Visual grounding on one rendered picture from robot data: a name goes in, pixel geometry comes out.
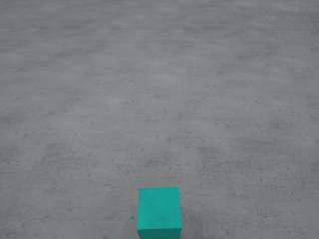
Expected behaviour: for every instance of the carton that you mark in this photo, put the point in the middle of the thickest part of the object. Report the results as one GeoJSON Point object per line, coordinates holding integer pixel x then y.
{"type": "Point", "coordinates": [158, 213]}

